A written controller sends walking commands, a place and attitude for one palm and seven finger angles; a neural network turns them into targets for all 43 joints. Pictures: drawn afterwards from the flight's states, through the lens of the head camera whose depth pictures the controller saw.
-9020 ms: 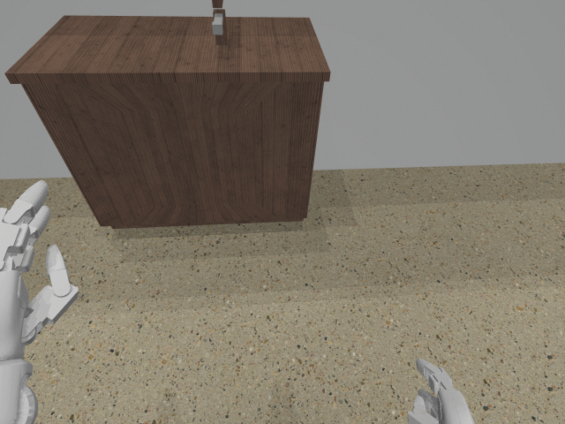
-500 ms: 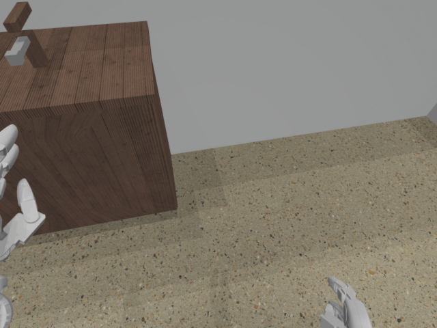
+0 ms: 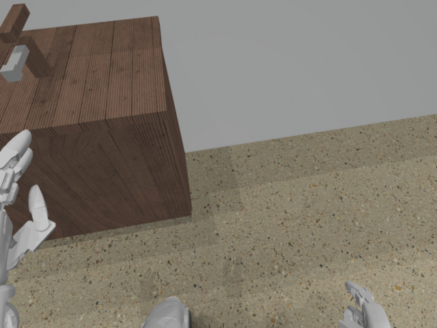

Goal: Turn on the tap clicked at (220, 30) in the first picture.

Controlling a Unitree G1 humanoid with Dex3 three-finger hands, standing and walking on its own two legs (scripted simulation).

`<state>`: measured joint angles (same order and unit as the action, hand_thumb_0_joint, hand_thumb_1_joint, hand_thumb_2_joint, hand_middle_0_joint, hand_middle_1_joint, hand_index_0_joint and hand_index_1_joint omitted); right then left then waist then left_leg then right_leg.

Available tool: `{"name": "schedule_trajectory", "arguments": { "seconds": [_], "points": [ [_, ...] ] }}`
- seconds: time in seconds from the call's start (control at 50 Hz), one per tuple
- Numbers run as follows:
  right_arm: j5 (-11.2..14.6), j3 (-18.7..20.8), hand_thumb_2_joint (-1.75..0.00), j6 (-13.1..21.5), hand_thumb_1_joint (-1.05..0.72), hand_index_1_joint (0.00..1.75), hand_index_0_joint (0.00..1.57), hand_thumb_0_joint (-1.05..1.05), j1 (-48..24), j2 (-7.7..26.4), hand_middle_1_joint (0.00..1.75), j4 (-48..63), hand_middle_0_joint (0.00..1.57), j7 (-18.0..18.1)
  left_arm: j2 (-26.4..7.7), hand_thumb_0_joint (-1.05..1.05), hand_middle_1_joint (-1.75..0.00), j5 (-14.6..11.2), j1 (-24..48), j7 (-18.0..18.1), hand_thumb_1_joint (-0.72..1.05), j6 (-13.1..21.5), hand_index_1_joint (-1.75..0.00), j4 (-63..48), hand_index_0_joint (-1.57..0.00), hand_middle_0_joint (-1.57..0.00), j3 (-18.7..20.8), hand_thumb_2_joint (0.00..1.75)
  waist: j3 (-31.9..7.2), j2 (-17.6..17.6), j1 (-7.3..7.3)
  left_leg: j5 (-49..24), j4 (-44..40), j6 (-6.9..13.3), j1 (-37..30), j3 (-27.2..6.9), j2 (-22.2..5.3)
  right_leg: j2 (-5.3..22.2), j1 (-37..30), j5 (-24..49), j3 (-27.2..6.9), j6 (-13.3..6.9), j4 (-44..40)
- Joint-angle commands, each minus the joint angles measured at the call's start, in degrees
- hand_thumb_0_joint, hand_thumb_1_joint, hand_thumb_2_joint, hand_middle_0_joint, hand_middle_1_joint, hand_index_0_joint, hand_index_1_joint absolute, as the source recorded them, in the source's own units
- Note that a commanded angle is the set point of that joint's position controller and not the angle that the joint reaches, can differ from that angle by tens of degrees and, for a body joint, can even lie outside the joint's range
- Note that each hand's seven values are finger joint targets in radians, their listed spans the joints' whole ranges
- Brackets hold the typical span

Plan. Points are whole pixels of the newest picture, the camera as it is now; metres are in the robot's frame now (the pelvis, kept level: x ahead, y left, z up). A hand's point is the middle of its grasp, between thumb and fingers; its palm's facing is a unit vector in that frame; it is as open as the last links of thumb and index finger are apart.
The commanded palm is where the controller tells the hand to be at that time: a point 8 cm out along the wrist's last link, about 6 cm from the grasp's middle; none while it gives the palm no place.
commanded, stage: take the last steps up to it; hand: left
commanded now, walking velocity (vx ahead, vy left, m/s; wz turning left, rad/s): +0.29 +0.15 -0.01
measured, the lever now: (11, 73) +0.59 +0.52 +0.10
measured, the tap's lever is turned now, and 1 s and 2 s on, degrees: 0 0 0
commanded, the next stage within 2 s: come to a stop and stand still in 0.76 s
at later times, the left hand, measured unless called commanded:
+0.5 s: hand (35, 142) +0.33 +0.29 +0.17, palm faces +0.39 -0.75 -0.54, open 7.4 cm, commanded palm +0.29 +0.33 +0.17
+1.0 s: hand (19, 101) +0.43 +0.38 +0.16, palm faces +0.38 -0.83 -0.42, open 7.4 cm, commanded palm +0.36 +0.41 +0.17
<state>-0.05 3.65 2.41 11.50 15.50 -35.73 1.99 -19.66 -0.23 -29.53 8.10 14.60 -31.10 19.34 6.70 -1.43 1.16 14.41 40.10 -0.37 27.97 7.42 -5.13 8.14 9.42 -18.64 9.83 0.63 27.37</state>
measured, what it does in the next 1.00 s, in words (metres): walks ahead: left foot, then right foot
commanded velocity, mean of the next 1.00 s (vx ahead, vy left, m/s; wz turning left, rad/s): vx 0.15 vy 0.08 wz -0.01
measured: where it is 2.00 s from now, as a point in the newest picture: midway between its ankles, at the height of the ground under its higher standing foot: (202, 321)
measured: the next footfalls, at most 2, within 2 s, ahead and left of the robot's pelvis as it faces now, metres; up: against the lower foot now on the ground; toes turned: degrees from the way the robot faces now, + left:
left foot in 0.08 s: +0.13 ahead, +0.15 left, +0.00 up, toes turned +9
right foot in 0.48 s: +0.19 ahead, -0.03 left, +0.00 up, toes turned -12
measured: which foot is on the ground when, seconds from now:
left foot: up 0.00-0.06, down 0.08-0.48, up 0.50-0.86, down 0.88-1.00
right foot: down 0.00-0.08, up 0.10-0.46, down 0.48-0.88, up 0.90-1.00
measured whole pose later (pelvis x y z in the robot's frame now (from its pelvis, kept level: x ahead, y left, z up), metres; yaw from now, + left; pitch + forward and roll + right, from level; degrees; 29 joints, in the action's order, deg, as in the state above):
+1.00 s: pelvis +0.19 +0.13 -0.01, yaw -2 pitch +0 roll +0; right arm 0.1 1.3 2.7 10.7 9.1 -34.6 3.0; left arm -23.7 -1.6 -24.6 9.0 13.2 -27.7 23.8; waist 4.0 -3.2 -0.5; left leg 12.9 31.3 1.9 18.2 8.3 -2.4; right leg 4.0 20.9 -29.1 3.1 1.2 53.2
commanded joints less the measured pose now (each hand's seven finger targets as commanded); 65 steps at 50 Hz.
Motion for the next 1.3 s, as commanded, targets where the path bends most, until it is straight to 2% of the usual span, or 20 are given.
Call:
{"name": "schedule_trajectory", "arguments": {
  "seconds": [0.0, 0.04, 0.06, 0.08, 0.1, 0.2, 0.42, 0.44, 0.46, 0.48, 0.5, 0.56, 0.66, 0.82, 0.86, 0.88, 1.0, 1.24, 1.26, 1.28],
  "points": [
    [0.2, 0.8, -0.90, 2.9, -0.90, 0.30, 0.20, 0.00, -3.1, 0.8, 0.30, 10.1, 0.20, 1.0, -12.7, 0.00, -0.30, -0.9, 3.1, 2.9, 0.90, 3.0, -0.30, -12.5, -0.20, -0.20, 11.1, 0.90, -14.4, -8.6, -0.29, -4.5, -12.1, 0.1, -11.2, 6.6, 4.6, 8.4, -7.7, 29.8, -6.4, -5.7, 0.0],
    [0.7, 1.9, -0.90, 2.9, -0.90, 0.30, 0.20, 0.00, -1.7, 2.4, 0.30, 10.3, 0.20, 1.6, -12.0, 0.00, -0.30, -1.1, 5.1, 2.7, 0.90, 3.9, -0.30, -14.0, -0.20, -0.20, 10.4, 0.90, -18.0, 3.6, -2.54, -8.5, -16.7, 1.6, -25.4, 2.8, 2.4, 4.5, 0.2, 24.3, -3.4, -2.5, 16.3],
    [0.8, 2.6, -0.90, 3.1, -0.90, 0.30, 0.20, 0.00, -2.2, 3.8, 0.30, 10.4, 0.20, 1.6, -10.4, 0.00, -0.30, -1.3, 2.7, 2.4, 0.90, 4.1, -0.30, -13.3, -0.20, -0.20, 9.5, 0.90, -18.6, 17.5, -2.09, -18.1, -16.4, 6.6, -35.2, -12.7, -9.6, -1.5, 15.4, -2.4, -0.8, 0.2, 29.3],
    [0.8, 2.0, -0.90, 3.3, -0.90, 0.30, 0.20, 0.00, -1.8, 3.4, 0.30, 11.1, 0.20, 1.1, -11.1, 0.00, -0.30, -0.8, 3.6, 2.7, 0.90, 4.4, -0.30, -14.4, -0.20, -0.20, 9.2, 0.90, -18.7, 19.2, -1.84, -26.7, -19.1, 11.7, -35.3, -25.2, -16.9, -5.3, 21.6, -19.4, -4.5, -0.1, 40.9],
    [1.1, 1.9, -0.90, 3.5, -0.90, 0.30, 0.20, 0.00, -1.8, 3.8, 0.30, 11.0, 0.20, 0.5, -11.7, 0.00, -0.30, -0.5, 3.6, 2.4, 0.90, 3.9, -0.30, -8.9, -0.20, -0.20, 9.1, 0.90, -14.1, 12.0, -2.37, -21.6, -21.2, 12.9, -28.1, -24.9, -17.0, -5.0, 24.0, -18.0, -6.6, -0.8, 45.7],
    [1.4, 0.6, -0.90, 4.7, -0.90, 0.30, 0.20, 0.00, -4.1, 1.6, 0.30, 8.7, 0.20, 0.0, -12.1, 0.00, -0.30, -1.6, 1.4, 1.2, 0.90, 3.7, -0.30, -17.9, -0.20, -0.20, 10.0, 0.90, -12.8, 13.3, -0.96, -13.6, -22.1, 11.7, -21.0, -12.2, -11.2, -0.9, 27.3, -6.5, -5.1, 1.2, 42.4],
    [0.9, -1.0, -0.90, 4.7, -0.90, 0.30, 0.20, 0.00, -3.7, 2.0, 0.30, 7.1, 0.20, 1.8, -10.8, 0.00, -0.30, -1.8, 3.4, 1.1, 0.90, -0.3, -0.30, -4.8, -0.20, -0.20, 9.2, 0.90, -14.3, 5.4, -0.42, -11.7, -11.6, 6.5, -15.5, -4.5, -8.8, -5.1, 1.7, 2.9, 0.6, 0.3, 1.6],
    [1.0, -0.9, -0.90, 4.2, -0.90, 0.30, 0.20, 0.00, -3.7, 1.9, 0.30, 7.0, 0.20, 1.7, -10.8, 0.00, -0.30, -1.2, 5.2, 1.0, 0.90, -0.3, -0.30, -4.1, -0.20, -0.20, 8.5, 0.90, -14.8, -0.3, -0.40, -7.1, -2.8, 5.2, -10.5, -2.9, -6.1, -1.0, -3.8, 7.2, -5.0, -1.6, -3.2],
    [0.9, -1.0, -0.90, 3.7, -0.90, 0.30, 0.20, 0.00, -3.7, 0.9, 0.30, 7.8, 0.20, 1.5, -11.9, 0.00, -0.30, -0.8, 6.0, 0.9, 0.90, -0.5, -0.30, -2.9, -0.20, -0.20, 8.3, 0.90, -15.8, -13.8, -0.80, 3.2, 11.9, 2.6, 0.2, 1.7, 1.1, 10.8, -9.8, 12.9, -24.8, -6.9, -6.8],
    [0.6, -1.2, -0.90, 4.0, -0.90, 0.30, 0.20, 0.00, -6.3, 1.5, 0.30, 9.0, 0.20, 1.0, -12.7, 0.00, -0.30, -1.6, 7.4, 0.9, 0.90, -0.3, -0.30, -2.3, -0.20, -0.20, 8.9, 0.90, -11.9, -17.8, -0.01, 17.5, 24.6, 0.4, 11.0, -2.9, 4.6, 20.6, -11.3, 19.5, -40.4, -12.0, -10.6],
    [0.5, -0.6, -0.90, 4.2, -0.90, 0.30, 0.20, 0.00, -4.5, 2.4, 0.30, 7.4, 0.20, 0.6, -11.5, 0.00, -0.30, -1.8, 10.3, 0.6, 0.90, 0.4, -0.30, -3.1, -0.20, -0.20, 8.4, 0.90, -11.5, -12.8, -0.92, 13.4, 29.5, -0.5, 10.2, -9.2, 2.4, 20.1, -8.2, 14.9, -36.6, -11.3, -11.4],
    [0.4, -1.3, -0.90, 2.5, -0.90, 0.30, 0.20, 0.00, -5.8, 1.7, 0.30, 6.6, 0.20, 0.2, -13.1, 0.00, -0.30, -1.1, 10.0, 0.6, 0.90, 2.4, -0.30, -8.6, -0.20, -0.20, 8.6, 0.90, -9.9, -2.8, -0.95, 6.8, 30.7, -1.7, 10.3, -8.8, 0.0, 15.2, -4.2, 21.0, -21.4, -9.4, -9.0],
    [-0.1, -0.9, -0.90, 2.6, -0.90, 0.30, 0.20, 0.00, -5.9, 1.3, 0.30, 7.9, 0.20, 0.6, -14.8, 0.00, -0.30, -1.0, 4.3, 1.9, 0.90, 4.3, -0.30, -14.8, -0.20, -0.20, 10.5, 0.90, -12.0, -3.6, -0.91, 1.8, 11.0, -1.3, 2.7, -2.4, 0.3, 10.7, -4.4, 31.7, -9.0, -7.8, -6.6],
    [0.4, 0.8, -0.90, 2.3, -0.90, 0.30, 0.20, 0.00, -2.1, 1.5, 0.30, 10.2, 0.20, 1.6, -11.6, 0.00, -0.30, -1.6, -0.3, 2.8, 0.90, 2.9, -0.30, -10.4, -0.20, -0.20, 11.4, 0.90, -16.0, -5.3, -1.68, -7.2, -15.4, -0.3, -16.4, 3.0, 3.7, 5.7, -3.1, 24.1, -7.1, -3.6, 4.6],
    [1.1, 1.7, -0.90, 2.3, -0.90, 0.30, 0.20, 0.00, -2.3, 3.8, 0.30, 11.1, 0.20, 2.2, -9.8, 0.00, -0.30, -2.2, 1.4, 2.2, 0.90, 2.9, -0.30, -9.7, -0.20, -0.20, 8.8, 0.90, -14.7, 11.6, -1.73, -22.4, -17.4, 5.2, -26.4, -13.9, -10.0, -2.9, 13.0, -2.7, -2.8, 0.7, 19.5],
    [1.0, 1.3, -0.90, 2.5, -0.90, 0.30, 0.20, 0.00, -2.0, 3.8, 0.30, 11.7, 0.20, 2.0, -11.1, 0.00, -0.30, -1.7, 3.2, 2.1, 0.90, 3.2, -0.30, -9.9, -0.20, -0.20, 9.1, 0.90, -14.3, 12.1, -1.40, -28.6, -20.7, 9.6, -25.0, -22.9, -16.5, -5.7, 17.1, -18.6, -5.2, 0.5, 28.6],
    [-0.3, -0.7, -0.90, 5.3, -0.90, 0.30, 0.20, 0.00, -2.5, 2.4, 0.30, 9.7, 0.20, 0.1, -10.8, 0.00, -0.30, -1.6, 6.2, 1.2, 0.90, 2.0, -0.30, -20.0, -0.20, -0.20, 5.9, 0.90, -16.8, 15.3, -1.46, -40.2, -18.1, 5.7, -26.2, -10.7, -11.4, -6.3, 14.9, -4.8, -6.2, 0.7, 23.5],
    [0.2, -1.7, -0.90, 4.4, -0.90, 0.30, 0.20, 0.00, -2.7, 1.8, 0.30, 9.7, 0.20, 0.1, -9.8, 0.00, -0.30, -4.0, 0.1, 0.5, 0.90, -3.2, -0.30, -8.7, -0.20, -0.20, 8.7, 0.90, -14.2, 11.8, -1.93, -22.4, -19.9, 5.2, -20.7, -9.6, -13.9, -8.8, 5.8, -2.1, -5.3, 1.1, 3.4],
    [1.0, -3.6, -0.90, 7.9, -0.90, 0.30, 0.20, 0.00, 7.2, 5.1, 0.30, 11.2, 0.20, 4.4, -47.6, 0.00, -0.30, -2.7, 54.2, 0.6, 0.90, 4.5, -0.30, -10.7, -0.20, -0.20, 27.7, 0.90, -9.5, 10.5, -2.04, -8.9, -19.9, 3.6, -10.9, -9.9, -7.9, -3.4, 2.0, 1.0, -13.0, -1.5, 3.2],
    [0.9, -2.3, -0.90, 8.9, -0.90, 0.30, 0.20, 0.00, -2.5, -1.8, 0.30, 10.0, 0.20, 1.6, -22.1, 0.00, -0.30, -1.5, 33.6, -1.9, 0.90, 0.8, -0.30, 9.4, -0.20, -0.20, 19.4, 0.90, -11.4, 4.3, -0.73, 2.0, -14.8, 1.2, -13.8, -3.9, -6.2, -7.0, 8.8, 0.2, -9.0, -2.0, -1.4]
  ]
}}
